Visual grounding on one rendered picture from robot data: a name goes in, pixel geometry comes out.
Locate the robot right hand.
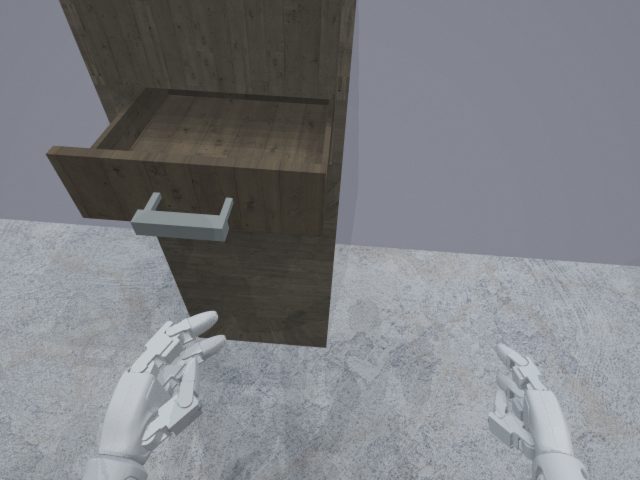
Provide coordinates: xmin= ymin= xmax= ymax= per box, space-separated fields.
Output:
xmin=488 ymin=343 xmax=574 ymax=463

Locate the drawer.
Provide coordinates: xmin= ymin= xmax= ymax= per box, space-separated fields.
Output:
xmin=46 ymin=87 xmax=335 ymax=236

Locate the cabinet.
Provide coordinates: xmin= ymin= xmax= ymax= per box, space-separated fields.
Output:
xmin=59 ymin=0 xmax=356 ymax=348

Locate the robot right forearm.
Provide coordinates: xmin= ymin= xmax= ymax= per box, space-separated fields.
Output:
xmin=532 ymin=452 xmax=589 ymax=480

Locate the robot left forearm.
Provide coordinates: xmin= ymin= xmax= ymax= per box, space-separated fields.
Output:
xmin=82 ymin=455 xmax=148 ymax=480

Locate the handle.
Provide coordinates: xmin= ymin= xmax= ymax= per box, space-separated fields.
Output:
xmin=130 ymin=192 xmax=234 ymax=242

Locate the robot left hand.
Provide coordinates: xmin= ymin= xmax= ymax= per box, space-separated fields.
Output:
xmin=98 ymin=311 xmax=226 ymax=466

